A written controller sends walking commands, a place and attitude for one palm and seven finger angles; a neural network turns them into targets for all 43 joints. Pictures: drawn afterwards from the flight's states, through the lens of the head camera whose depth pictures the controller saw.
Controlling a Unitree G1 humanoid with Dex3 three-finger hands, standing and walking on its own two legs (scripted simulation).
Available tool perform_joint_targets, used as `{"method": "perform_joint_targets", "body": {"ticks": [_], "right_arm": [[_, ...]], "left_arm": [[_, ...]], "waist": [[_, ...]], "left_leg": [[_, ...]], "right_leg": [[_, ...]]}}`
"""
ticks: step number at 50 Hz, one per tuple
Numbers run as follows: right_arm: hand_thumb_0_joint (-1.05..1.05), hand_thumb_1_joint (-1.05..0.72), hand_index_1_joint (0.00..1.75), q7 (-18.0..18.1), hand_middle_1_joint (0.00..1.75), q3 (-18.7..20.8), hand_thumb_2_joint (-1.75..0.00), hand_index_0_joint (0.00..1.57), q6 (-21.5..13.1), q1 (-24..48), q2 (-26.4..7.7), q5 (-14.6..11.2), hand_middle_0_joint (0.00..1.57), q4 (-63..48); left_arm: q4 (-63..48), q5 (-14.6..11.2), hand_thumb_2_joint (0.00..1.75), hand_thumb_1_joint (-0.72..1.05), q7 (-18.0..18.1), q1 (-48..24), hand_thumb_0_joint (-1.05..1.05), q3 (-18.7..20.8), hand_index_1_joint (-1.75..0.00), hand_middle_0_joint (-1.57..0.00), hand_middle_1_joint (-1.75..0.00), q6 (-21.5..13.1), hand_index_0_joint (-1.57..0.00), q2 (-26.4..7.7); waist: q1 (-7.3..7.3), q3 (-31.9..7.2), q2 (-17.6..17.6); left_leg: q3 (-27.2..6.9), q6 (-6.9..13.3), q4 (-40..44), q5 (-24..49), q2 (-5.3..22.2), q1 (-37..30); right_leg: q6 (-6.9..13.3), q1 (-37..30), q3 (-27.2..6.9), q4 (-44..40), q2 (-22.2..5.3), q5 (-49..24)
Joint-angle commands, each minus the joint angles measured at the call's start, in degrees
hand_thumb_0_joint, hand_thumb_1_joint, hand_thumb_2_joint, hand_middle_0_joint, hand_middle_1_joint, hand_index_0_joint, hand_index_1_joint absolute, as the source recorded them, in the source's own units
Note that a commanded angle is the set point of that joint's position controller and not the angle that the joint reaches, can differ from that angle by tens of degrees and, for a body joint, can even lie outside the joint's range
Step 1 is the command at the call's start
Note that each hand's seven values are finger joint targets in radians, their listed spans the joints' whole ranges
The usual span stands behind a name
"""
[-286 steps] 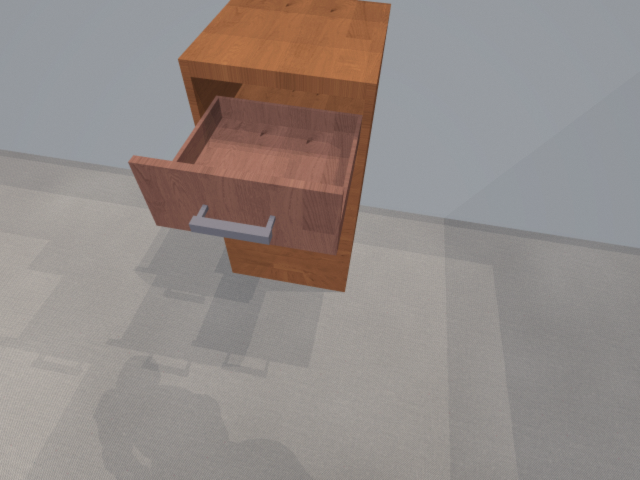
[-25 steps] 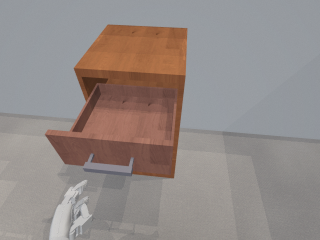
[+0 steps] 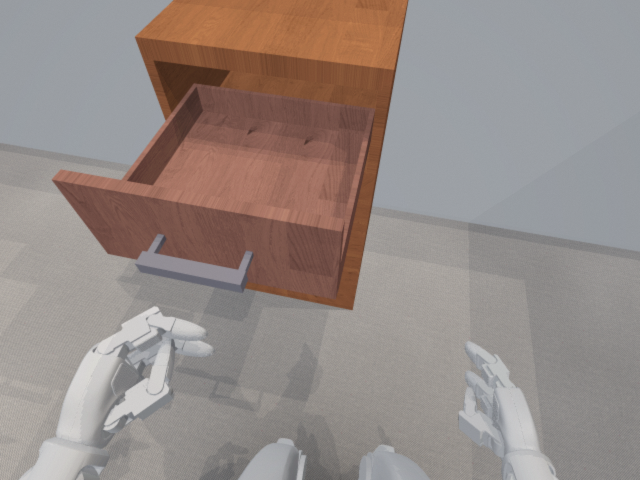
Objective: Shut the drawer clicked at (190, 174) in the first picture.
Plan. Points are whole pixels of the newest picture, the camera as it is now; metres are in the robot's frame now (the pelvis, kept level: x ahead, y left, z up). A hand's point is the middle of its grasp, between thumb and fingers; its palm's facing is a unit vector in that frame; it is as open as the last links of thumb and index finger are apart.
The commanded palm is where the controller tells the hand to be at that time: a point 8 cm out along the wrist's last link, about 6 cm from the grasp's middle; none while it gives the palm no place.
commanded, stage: raise the hand and make a fist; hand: left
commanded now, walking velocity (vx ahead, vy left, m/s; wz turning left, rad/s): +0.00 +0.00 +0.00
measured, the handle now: (197, 260) +0.39 +0.21 +0.02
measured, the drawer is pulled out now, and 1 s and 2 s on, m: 0.30 0.30 0.30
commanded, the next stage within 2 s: bring the fist close to the handle in 1.22 s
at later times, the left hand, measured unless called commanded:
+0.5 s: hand (126, 385) +0.20 +0.21 +0.09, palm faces -0.09 -1.00 -0.04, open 3.1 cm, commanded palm +0.16 +0.27 +0.10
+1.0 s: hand (131, 376) +0.20 +0.20 +0.11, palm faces -0.11 -0.99 -0.02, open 3.3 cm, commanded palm +0.16 +0.26 +0.12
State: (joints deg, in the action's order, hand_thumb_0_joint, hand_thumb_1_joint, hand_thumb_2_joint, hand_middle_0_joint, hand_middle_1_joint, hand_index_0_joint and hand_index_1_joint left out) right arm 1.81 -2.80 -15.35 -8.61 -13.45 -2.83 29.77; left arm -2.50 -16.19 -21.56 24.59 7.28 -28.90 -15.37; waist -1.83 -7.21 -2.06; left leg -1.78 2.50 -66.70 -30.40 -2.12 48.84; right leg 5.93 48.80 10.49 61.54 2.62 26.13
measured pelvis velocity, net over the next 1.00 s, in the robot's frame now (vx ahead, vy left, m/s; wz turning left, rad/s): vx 0.03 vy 0.06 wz -0.03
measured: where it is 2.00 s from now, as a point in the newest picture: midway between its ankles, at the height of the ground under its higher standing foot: outside the picture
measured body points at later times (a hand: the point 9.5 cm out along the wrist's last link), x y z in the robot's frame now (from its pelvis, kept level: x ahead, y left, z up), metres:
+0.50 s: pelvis +0.03 +0.03 +0.02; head +0.08 +0.04 +0.47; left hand +0.19 +0.26 +0.09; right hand +0.23 -0.23 -0.02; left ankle +0.02 +0.09 -0.65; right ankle +0.05 -0.06 -0.65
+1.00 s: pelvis +0.03 +0.06 +0.03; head +0.05 +0.07 +0.48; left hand +0.20 +0.25 +0.12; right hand +0.21 -0.16 -0.03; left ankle +0.02 +0.09 -0.65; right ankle +0.05 -0.06 -0.65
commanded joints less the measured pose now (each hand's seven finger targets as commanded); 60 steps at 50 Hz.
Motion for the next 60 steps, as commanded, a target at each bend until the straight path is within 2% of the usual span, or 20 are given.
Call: {"method": "perform_joint_targets", "body": {"ticks": [1, 4, 7, 10, 11, 14, 17, 20, 21, 24, 27, 32, 35, 39, 40, 45, 48, 51, 54, 60], "right_arm": [[0.0, -0.9, 0.3, 1.8, 0.3, 5.2, -0.9, 0.2, -1.3, 0.6, -8.0, -1.6, 0.2, -9.8], [0.0, -0.9, 0.3, 1.5, 0.3, 5.0, -0.9, 0.2, 0.5, 2.7, -5.0, -1.1, 0.2, -9.6], [0.0, -0.9, 0.3, 0.8, 0.3, 5.6, -0.9, 0.2, 0.7, 2.2, -3.5, -0.6, 0.2, -7.9], [0.0, -0.9, 0.3, 0.2, 0.3, 6.2, -0.9, 0.2, 0.0, 1.9, -4.3, -0.3, 0.2, -6.6], [0.0, -0.9, 0.3, 0.0, 0.3, 6.5, -0.9, 0.2, -0.4, 1.4, -4.7, -0.4, 0.2, -6.6], [0.0, -0.9, 0.3, 0.2, 0.3, 6.5, -0.9, 0.2, -2.4, 1.2, -6.5, -0.9, 0.2, -7.4], [0.0, -0.9, 0.3, 0.6, 0.3, 7.0, -0.9, 0.2, -4.5, -1.1, -7.4, -0.9, 0.2, -7.4], [0.0, -0.9, 0.3, 0.7, 0.3, 7.0, -0.9, 0.2, -5.1, -1.3, -7.1, -0.2, 0.2, -6.5], [0.0, -0.9, 0.3, 0.6, 0.3, 7.0, -0.9, 0.2, -5.1, -1.0, -6.7, -0.1, 0.2, -6.7], [0.0, -0.9, 0.3, 0.1, 0.3, 6.6, -0.9, 0.2, -4.2, 0.0, -6.5, 0.0, 0.2, -7.1], [0.0, -0.9, 0.3, -0.6, 0.3, 6.2, -0.9, 0.2, -3.2, 0.5, -6.6, -0.3, 0.2, -9.2], [0.0, -0.9, 0.3, -0.8, 0.3, 5.5, -0.9, 0.2, -1.8, 0.8, -7.1, -0.5, 0.2, -11.8], [0.0, -0.9, 0.3, -0.9, 0.3, 4.9, -0.9, 0.2, -1.1, 1.2, -6.6, -0.1, 0.2, -12.7], [0.0, -0.9, 0.3, -1.2, 0.3, 4.4, -0.9, 0.2, -0.8, 0.6, -6.6, 0.2, 0.2, -13.0], [0.0, -0.9, 0.3, -1.4, 0.3, 4.4, -0.9, 0.2, -1.0, -0.1, -6.5, 0.2, 0.2, -13.2], [0.0, -0.9, 0.3, -1.8, 0.3, 4.6, -0.9, 0.2, -1.3, -0.9, -7.8, 0.0, 0.2, -12.9], [0.0, -0.9, 0.3, -1.4, 0.3, 5.0, -0.9, 0.2, -1.3, -1.2, -8.1, -0.1, 0.2, -13.4], [0.0, -0.9, 0.3, -1.3, 0.3, 5.1, -0.9, 0.2, -0.6, -1.5, -7.5, 0.0, 0.2, -14.0], [0.0, -0.9, 0.3, -1.1, 0.3, 5.2, -0.9, 0.2, 0.0, -1.5, -6.6, -0.1, 0.2, -13.6], [0.0, -0.9, 0.3, -1.2, 0.3, 5.3, -0.9, 0.2, -0.7, -1.9, -6.6, -0.3, 0.2, -12.7]], "left_arm": [[-7.4, -2.9, 0.9, 0.9, -2.9, 3.1, 0.0, 12.0, -1.06, -0.9, -1.06, 9.5, -0.9, -13.0], [-12.7, -6.2, 0.9, 0.9, 2.2, 9.4, 0.0, 17.7, -1.12, -0.96, -1.12, 11.2, -0.96, -11.1], [-14.5, -5.8, 0.9, 0.9, 5.4, 14.5, 0.0, 15.9, -1.19, -1.02, -1.19, 7.1, -1.02, -6.7], [-11.8, -2.9, 0.9, 0.9, 3.9, 14.4, 0.0, 12.8, -1.25, -1.08, -1.25, 2.7, -1.08, -6.4], [-11.1, -2.6, 0.9, 0.9, 2.4, 15.6, 0.0, 11.6, -1.27, -1.1, -1.27, 1.6, -1.1, -5.7], [-11.4, -4.1, 0.9, 0.9, -2.6, 13.3, 0.0, 6.3, -1.34, -1.16, -1.34, 0.4, -1.16, -2.8], [-15.8, -6.4, 0.9, 0.9, -4.1, 12.9, 0.0, 9.5, -1.4, -1.22, -1.4, -0.9, -1.22, -6.3], [-20.4, -5.2, 0.9, 0.9, -0.8, 11.6, 0.0, 11.1, -1.47, -1.28, -1.47, -2.3, -1.28, -8.6], [-21.1, -4.7, 0.9, 0.9, 0.4, 13.3, 0.0, 9.6, -1.49, -1.3, -1.49, -2.5, -1.3, -6.9], [-21.4, -2.9, 0.9, 0.9, 3.6, 13.7, 0.0, 8.0, -1.56, -1.36, -1.56, -0.9, -1.36, -5.4], [-21.7, -1.5, 0.9, 0.9, 4.0, 15.4, 0.0, 1.8, -1.6, -1.4, -1.6, 3.0, -1.4, -1.2], [-25.3, 1.7, 0.9, 0.9, 5.2, 14.7, 0.0, -1.3, -1.6, -1.4, -1.6, 9.6, -1.4, -2.2], [-29.3, 2.5, 0.9, 0.9, 7.9, 15.0, 0.0, -0.2, -1.6, -1.4, -1.6, 10.3, -1.4, -2.7], [-33.2, 2.7, 0.9, 0.9, 11.1, 13.7, 0.0, -0.7, -1.6, -1.4, -1.6, 9.0, -1.4, -1.9], [-34.1, 2.8, 0.9, 0.9, 11.3, 14.1, 0.0, -1.7, -1.6, -1.4, -1.6, 8.7, -1.4, -1.1], [-30.3, 4.2, 0.9, 0.9, 9.9, 14.4, 0.0, -7.6, -1.6, -1.4, -1.6, 9.5, -1.4, 2.7], [-30.5, 5.0, 0.9, 0.9, 10.0, 15.1, 0.0, -6.3, -1.6, -1.4, -1.6, 10.8, -1.4, 0.7], [-32.9, 5.6, 0.9, 0.9, 11.5, 16.1, 0.0, -3.2, -1.6, -1.4, -1.6, 11.4, -1.4, -2.0], [-33.9, 4.4, 0.9, 0.9, 13.2, 16.6, 0.0, -0.1, -1.6, -1.4, -1.6, 10.7, -1.4, -2.6], [-30.3, 2.3, 0.9, 0.9, 11.2, 19.9, 0.0, -1.7, -1.6, -1.4, -1.6, 8.5, -1.4, 0.1]], "waist": [[0.75, -15.7, 4.8], [-2.03, -18.9, 3.1], [-1.39, -14.1, 4.0], [1.34, -8.5, 4.5], [1.8, -8.8, 4.7], [4.23, -7.1, 5.4], [3.08, -13.8, 2.9], [1.78, -14.9, -1.0], [1.33, -14.3, -2.2], [1.24, -11.3, -4.5], [1.91, -8.1, -3.3], [2.17, -5.3, 0.1], [0.81, -4.9, -2.3], [0.57, -4.9, -3.5], [0.66, -6.0, -3.5], [2.71, -2.2, -0.5], [1.97, -4.1, 0.7], [0.54, -7.5, -0.6], [-0.38, -7.8, -1.1], [1.35, -6.7, 0.9]], "left_leg": [[-0.6, 0.2, 9.9, 11.4, 0.6, -0.1], [-1.3, -1.2, 11.7, 16.7, 0.6, -2.3], [-1.4, -1.6, 13.7, 19.4, 1.1, -2.9], [-1.6, -1.2, 13.7, 18.3, 1.1, -1.6], [-1.6, -0.9, 13.6, 18.3, 1.0, -2.1], [-1.8, -0.3, 13.2, 17.0, 0.8, -3.9], [-2.0, -0.1, 13.7, 18.6, 0.8, -8.0], [-1.9, -0.5, 15.3, 21.6, 1.3, -11.6], [-2.1, -0.8, 16.2, 23.0, 1.5, -13.2], [-2.9, -1.7, 17.7, 24.5, 2.0, -15.4], [-4.4, -2.5, 19.6, 23.8, 2.6, -16.3], [-7.2, -3.2, 22.6, 18.2, 3.7, -16.1], [-9.0, -4.6, 24.7, 16.6, 4.2, -17.6], [-11.3, -5.9, 26.0, 14.8, 5.0, -19.1], [-11.6, -6.1, 26.0, 15.6, 5.2, -20.0], [-13.7, -6.2, 25.6, 12.9, 6.0, -18.4], [-12.6, -5.8, 25.4, 11.3, 5.3, -17.0], [-11.5, -6.3, 24.9, 17.2, 5.1, -18.2], [-9.8, -6.5, 24.3, 20.7, 4.8, -18.2], [-5.7, -4.7, 21.0, 24.0, 3.6, -15.9]], "right_leg": [[-7.4, -25.1, -21.5, -19.1, -6.5, -2.9], [-8.4, -32.8, -21.0, -17.3, -7.0, -18.8], [-8.2, -30.6, -18.6, -15.3, -6.0, -28.1], [-9.2, -25.5, -19.0, -15.9, -6.0, -26.7], [-9.5, -24.5, -18.7, -16.0, -5.9, -25.7], [-9.0, -19.9, -17.6, -17.5, -5.3, -19.0], [-7.2, -21.6, -15.7, -17.0, -4.5, -17.3], [-4.6, -20.2, -12.1, -14.7, -2.8, -15.9], [-4.1, -18.9, -10.5, -14.0, -2.3, -15.6], [-3.6, -15.8, -7.8, -13.2, -1.7, -13.8], [-4.0, -13.8, -6.2, -13.7, -1.7, -11.4], [-4.3, -12.7, -5.6, -14.3, -1.5, -7.2], [-4.0, -11.9, -5.5, -13.1, -1.4, -5.8], [-4.1, -10.1, -5.8, -11.5, -1.5, -4.8], [-4.2, -10.0, -5.9, -11.4, -1.6, -4.9], [-5.0, -6.8, -6.1, -10.9, -1.7, -3.6], [-4.8, -8.7, -6.5, -11.2, -1.9, -3.7], [-4.4, -11.0, -6.7, -10.7, -1.9, -5.8], [-4.0, -12.6, -6.4, -11.2, -1.6, -7.1], [-4.0, -14.2, -5.9, -13.6, -1.3, -10.1]]}}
